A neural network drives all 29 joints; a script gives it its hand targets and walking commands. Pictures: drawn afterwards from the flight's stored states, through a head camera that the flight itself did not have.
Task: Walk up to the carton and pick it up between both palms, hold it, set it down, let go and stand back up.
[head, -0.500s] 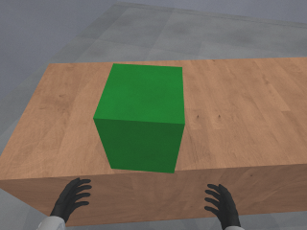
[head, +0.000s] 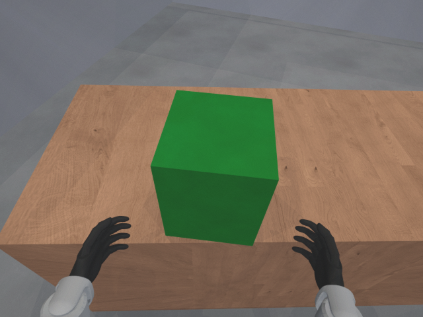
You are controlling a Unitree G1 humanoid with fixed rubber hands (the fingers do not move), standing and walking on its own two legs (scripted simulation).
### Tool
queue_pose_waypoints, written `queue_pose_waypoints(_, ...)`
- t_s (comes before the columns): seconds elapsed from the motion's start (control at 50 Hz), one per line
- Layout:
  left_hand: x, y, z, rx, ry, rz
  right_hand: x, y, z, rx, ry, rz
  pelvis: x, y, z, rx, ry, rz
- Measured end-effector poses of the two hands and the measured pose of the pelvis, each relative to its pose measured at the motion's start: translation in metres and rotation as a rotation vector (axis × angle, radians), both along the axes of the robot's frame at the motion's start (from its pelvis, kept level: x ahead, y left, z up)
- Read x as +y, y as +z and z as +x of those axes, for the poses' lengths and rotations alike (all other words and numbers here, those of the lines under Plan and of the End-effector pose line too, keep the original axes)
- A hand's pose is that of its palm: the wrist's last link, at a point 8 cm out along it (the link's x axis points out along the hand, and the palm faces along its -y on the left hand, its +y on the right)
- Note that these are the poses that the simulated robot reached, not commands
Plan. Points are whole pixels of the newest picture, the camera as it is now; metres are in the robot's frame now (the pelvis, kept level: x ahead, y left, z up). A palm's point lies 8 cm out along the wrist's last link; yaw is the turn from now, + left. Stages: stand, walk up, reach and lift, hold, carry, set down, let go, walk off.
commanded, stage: reach and lift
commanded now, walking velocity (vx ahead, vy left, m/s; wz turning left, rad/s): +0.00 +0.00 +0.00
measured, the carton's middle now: (216, 171) +0.40 +0.03 +0.04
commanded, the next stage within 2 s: none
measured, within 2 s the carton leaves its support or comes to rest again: neither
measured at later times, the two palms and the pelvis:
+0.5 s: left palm (95, 208) +0.27 +0.24 +0.08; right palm (336, 225) +0.28 -0.18 +0.07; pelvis -0.01 +0.00 +0.00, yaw +1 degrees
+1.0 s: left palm (100, 151) +0.34 +0.23 +0.14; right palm (341, 176) +0.34 -0.18 +0.13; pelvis -0.02 -0.01 +0.00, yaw +2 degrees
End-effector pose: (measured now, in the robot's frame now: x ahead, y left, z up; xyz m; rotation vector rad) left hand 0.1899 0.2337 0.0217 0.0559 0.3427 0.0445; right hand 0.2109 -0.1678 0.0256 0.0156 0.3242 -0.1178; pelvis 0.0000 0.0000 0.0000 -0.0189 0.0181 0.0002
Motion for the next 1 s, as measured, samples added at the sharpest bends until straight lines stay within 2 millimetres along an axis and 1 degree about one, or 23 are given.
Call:
queue_pose_waypoints(0.14, 0.001, 0.013, 0.019, -0.009, 0.004, -0.010, 0.000, 0.007, 0.019, 0.025, 0.002, -0.024, 0.002, 0.001, -0.001, 0.006, 0.009, 0.000)
queue_pose_waypoints(0.32, 0.000, 0.038, 0.052, -0.028, -0.004, -0.006, -0.006, 0.031, 0.044, 0.008, -0.011, -0.036, 0.003, 0.002, -0.004, 0.004, 0.009, 0.001)
queue_pose_waypoints(0.54, 0.002, 0.061, 0.082, -0.032, 0.000, -0.005, -0.013, 0.052, 0.070, -0.011, -0.030, -0.045, 0.001, 0.003, -0.013, 0.001, 0.015, 0.005)
queue_pose_waypoints(0.72, 0.001, 0.082, 0.109, -0.031, 0.009, -0.008, -0.013, 0.070, 0.095, -0.015, -0.045, -0.044, -0.002, 0.003, -0.020, 0.007, 0.023, 0.010)
queue_pose_waypoints(1.0, 0.001, 0.120, 0.150, -0.028, 0.021, -0.011, -0.014, 0.104, 0.130, -0.024, -0.073, -0.047, -0.006, 0.004, -0.025, 0.019, 0.034, 0.013)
